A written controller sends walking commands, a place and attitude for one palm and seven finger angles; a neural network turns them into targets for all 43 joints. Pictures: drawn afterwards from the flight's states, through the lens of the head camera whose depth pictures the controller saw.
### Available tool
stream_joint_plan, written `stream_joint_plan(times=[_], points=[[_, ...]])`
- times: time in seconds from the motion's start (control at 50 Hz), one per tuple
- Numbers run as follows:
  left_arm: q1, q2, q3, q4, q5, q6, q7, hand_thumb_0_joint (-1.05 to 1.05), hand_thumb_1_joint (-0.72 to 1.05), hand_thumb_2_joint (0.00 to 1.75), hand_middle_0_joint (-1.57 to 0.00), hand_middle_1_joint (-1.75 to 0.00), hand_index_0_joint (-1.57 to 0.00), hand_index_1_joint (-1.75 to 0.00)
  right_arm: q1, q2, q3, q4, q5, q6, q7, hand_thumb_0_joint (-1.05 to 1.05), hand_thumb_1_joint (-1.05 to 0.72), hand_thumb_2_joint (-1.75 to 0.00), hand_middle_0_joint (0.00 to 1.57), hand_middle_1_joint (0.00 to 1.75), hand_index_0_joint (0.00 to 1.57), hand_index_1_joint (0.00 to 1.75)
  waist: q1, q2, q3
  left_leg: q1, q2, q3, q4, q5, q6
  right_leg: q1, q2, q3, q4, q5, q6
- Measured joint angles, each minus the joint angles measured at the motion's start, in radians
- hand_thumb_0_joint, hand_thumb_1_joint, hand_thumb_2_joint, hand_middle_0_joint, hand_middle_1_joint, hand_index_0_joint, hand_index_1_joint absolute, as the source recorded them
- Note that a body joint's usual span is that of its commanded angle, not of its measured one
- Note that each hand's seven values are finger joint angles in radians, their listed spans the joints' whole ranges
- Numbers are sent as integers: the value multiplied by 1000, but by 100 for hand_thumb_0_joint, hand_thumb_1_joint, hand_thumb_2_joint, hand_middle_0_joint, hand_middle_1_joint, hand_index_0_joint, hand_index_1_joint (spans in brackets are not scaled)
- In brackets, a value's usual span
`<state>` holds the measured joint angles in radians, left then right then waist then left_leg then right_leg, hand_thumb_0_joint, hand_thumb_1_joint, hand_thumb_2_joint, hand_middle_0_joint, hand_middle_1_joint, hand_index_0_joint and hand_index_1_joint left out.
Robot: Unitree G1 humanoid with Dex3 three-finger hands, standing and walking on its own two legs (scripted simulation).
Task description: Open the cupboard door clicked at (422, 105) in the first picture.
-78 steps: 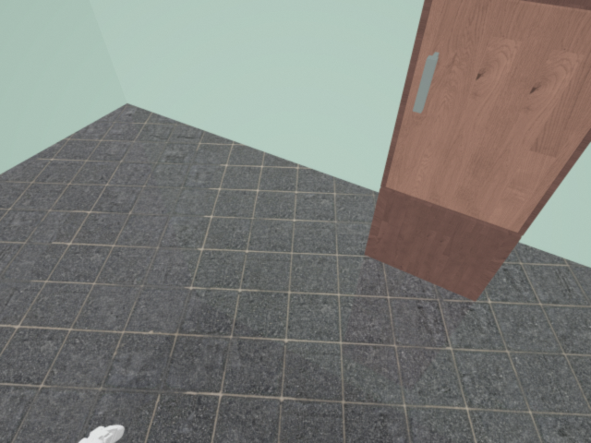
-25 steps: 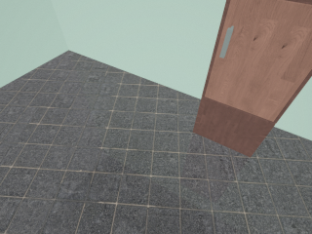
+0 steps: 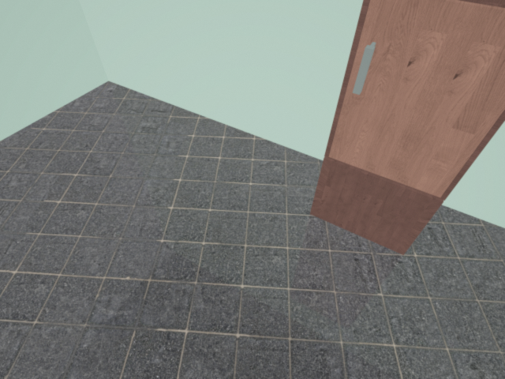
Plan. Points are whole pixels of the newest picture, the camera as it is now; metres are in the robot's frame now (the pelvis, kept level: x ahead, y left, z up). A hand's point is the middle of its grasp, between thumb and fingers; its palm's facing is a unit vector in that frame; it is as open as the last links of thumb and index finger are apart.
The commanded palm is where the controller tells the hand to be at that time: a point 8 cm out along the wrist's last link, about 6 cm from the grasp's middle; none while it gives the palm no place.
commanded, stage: turn to face it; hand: left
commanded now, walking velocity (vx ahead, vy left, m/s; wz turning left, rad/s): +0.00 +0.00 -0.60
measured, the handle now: (365, 68) +0.95 -0.28 +0.04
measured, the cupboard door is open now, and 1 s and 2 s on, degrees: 0 0 0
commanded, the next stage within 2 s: take the last steps up to it in 0.90 s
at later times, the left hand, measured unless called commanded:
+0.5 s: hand out of the picture +0.06 +0.16 -0.18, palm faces -0.18 -0.94 -0.29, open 7.3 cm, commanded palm none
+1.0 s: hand out of the picture +0.07 +0.18 -0.19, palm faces -0.30 -0.93 -0.20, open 7.4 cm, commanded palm none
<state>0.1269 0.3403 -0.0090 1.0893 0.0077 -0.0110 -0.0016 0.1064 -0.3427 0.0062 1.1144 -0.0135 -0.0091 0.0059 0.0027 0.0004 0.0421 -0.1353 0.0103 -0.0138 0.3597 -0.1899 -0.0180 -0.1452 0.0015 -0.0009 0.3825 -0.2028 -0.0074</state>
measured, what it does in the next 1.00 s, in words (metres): steps on the spot, turning right: left foot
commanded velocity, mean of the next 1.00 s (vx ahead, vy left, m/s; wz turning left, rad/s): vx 0.01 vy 0.00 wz -0.40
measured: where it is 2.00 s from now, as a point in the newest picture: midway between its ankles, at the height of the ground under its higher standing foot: outside the picture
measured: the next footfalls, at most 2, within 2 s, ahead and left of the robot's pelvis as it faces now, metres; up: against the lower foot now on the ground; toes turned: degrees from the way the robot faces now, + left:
left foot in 1.00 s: +0.03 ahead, +0.11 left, +0.00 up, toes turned -22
right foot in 1.54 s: +0.00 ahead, -0.16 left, +0.00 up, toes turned -37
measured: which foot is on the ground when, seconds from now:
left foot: down 0.00-0.42, up 0.44-0.98, down 1.00-1.00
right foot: down 0.00-1.00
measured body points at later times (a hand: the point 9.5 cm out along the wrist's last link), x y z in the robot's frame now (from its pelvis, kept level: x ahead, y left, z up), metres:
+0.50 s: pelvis -0.03 -0.03 -0.03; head +0.00 -0.07 +0.42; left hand +0.07 +0.21 -0.16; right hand -0.01 -0.29 -0.19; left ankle -0.01 +0.13 -0.71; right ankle -0.02 -0.10 -0.75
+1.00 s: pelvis -0.04 +0.02 -0.01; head -0.02 +0.03 +0.44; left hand +0.09 +0.23 -0.17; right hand -0.06 -0.25 -0.14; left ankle -0.01 +0.13 -0.75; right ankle -0.02 -0.10 -0.75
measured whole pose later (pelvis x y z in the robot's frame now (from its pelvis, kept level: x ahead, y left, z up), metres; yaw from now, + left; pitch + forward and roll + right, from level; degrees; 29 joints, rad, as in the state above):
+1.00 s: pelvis -0.04 +0.02 -0.01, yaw -22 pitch +1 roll -1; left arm 0.27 0.21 0.05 0.95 0.02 0.04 0.01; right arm 0.19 -0.20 -0.04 0.97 -0.01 0.01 -0.03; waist 0.02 -0.02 0.00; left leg -0.24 0.02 -0.01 0.53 -0.32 -0.01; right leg -0.33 0.11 0.12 0.47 -0.14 -0.02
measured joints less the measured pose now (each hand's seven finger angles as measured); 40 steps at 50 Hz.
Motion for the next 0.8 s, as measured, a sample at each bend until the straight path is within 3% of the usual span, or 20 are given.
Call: stream_joint_plan(times=[0.12, 0.28, 0.36, 0.4, 0.42, 0.44, 0.48, 0.56, 0.68, 0.8], points=[[9, -7, 9, -18, 0, 17, 6, 0, 91, 90, -20, -30, -20, -30, -3, 9, -6, -17, -3, 7, -10, 1, -90, -90, 20, 30, 20, 30, 10, 0, 4, -17, 10, 24, 29, -16, -3, -26, 10, 23, 27, -5, 0], [56, -54, 25, -79, 4, 64, -3, 0, 91, 90, -20, -30, -20, -30, 24, 83, -22, -97, -4, 29, -21, 1, -90, -90, 20, 30, 20, 30, 12, -24, 30, -76, 29, 106, 148, -80, -2, -144, 33, 96, 197, -56, 0], [69, -83, 39, -110, 5, 79, -11, 0, 91, 90, -20, -30, -20, -30, 41, 112, -30, -117, -7, 32, -20, 1, -90, -90, 20, 30, 20, 30, 20, -25, 59, -81, 49, 157, 192, -104, -8, -225, 14, 31, 424, -226, 14], [80, -102, 44, -126, 6, 76, -16, 0, 91, 90, -20, -30, -20, -30, 50, 114, -36, -122, -10, 37, -19, 1, -90, -90, 21, 30, 20, 30, 24, -3, 63, -90, 74, 172, 229, -122, -22, -210, 1, -5, 408, -220, 14], [92, -108, 45, -138, 7, 68, -19, 0, 91, 90, -20, -30, -20, -30, 57, 112, -39, -126, -10, 41, -18, 1, -90, -90, 21, 30, 20, 30, 27, 7, 59, -107, 89, 177, 269, -142, -31, -186, -5, -18, 345, -158, 14], [101, -114, 46, -144, 11, 56, -17, 0, 91, 90, -20, -30, -20, -30, 57, 111, -44, -127, -8, 48, -17, 1, -90, -90, 21, 30, 20, 30, 28, 19, 56, -142, 101, 167, 344, -189, -35, -189, 5, -23, 334, -133, -13], [107, -127, 42, -148, 11, 44, -8, 0, 91, 90, -20, -30, -20, -30, 52, 109, -52, -128, -4, 66, -19, 1, -90, -90, 21, 30, 20, 30, 20, 34, 63, -223, 79, 92, 528, -281, -33, -200, 22, -29, 344, -140, -56], [123, -145, 44, -152, 7, 43, 4, 0, 91, 90, -20, -30, -20, -30, 46, 110, -58, -127, -4, 69, -14, 1, -91, -90, 20, 30, 20, 30, 23, 24, 60, -327, 42, 34, 733, -215, -30, -171, 41, -9, 227, -77, -74], [145, -159, 47, -146, 3, 33, 10, 0, 91, 90, -21, -30, -20, -30, 46, 99, -65, -134, -8, 60, -23, 1, -91, -90, 20, 30, 20, 30, 20, 13, 30, -352, 35, 1, 739, -131, -46, -142, 67, 36, 88, 16, -78], [149, -165, 52, -144, 8, 32, 14, 0, 91, 90, -21, -30, -20, -30, 54, 91, -66, -124, -10, 66, -32, 1, -91, -90, 20, 30, 19, 30, 24, 16, -3, -313, 32, -20, 665, -145, -48, -137, 93, 64, 50, 48, -70]])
